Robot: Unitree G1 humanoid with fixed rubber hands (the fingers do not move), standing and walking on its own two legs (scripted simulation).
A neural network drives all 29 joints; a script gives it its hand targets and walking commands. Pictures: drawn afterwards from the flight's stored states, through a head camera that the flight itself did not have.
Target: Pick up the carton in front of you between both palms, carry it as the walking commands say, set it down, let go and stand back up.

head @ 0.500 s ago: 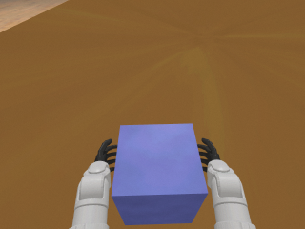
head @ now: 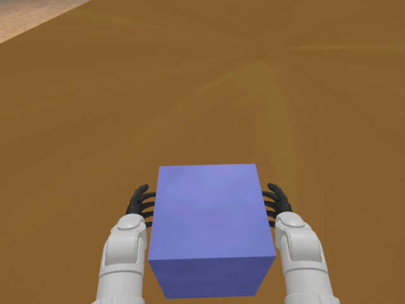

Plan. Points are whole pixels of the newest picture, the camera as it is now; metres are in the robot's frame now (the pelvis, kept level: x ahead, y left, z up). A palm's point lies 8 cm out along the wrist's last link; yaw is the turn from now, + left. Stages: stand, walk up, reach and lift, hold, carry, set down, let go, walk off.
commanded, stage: carry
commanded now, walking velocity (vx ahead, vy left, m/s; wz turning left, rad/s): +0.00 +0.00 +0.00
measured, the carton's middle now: (208, 233) +0.31 +0.00 -0.03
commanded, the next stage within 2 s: hold in 0.04 s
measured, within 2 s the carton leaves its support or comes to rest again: neither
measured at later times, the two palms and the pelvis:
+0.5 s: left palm (130, 228) +0.29 +0.16 +0.03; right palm (270, 213) +0.32 -0.13 +0.02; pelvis -0.03 -0.03 +0.00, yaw +11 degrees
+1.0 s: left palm (152, 247) +0.35 +0.16 -0.18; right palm (256, 242) +0.36 -0.14 -0.19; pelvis -0.05 -0.04 -0.12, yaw +11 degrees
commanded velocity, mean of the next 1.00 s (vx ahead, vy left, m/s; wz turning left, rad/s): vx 0.00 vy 0.00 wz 0.00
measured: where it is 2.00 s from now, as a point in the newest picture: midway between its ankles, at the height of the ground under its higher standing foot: outside the picture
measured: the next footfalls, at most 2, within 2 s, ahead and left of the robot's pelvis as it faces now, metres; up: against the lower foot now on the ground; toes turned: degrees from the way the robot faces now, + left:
none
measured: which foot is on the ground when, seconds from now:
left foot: down 0.00-1.00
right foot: down 0.00-1.00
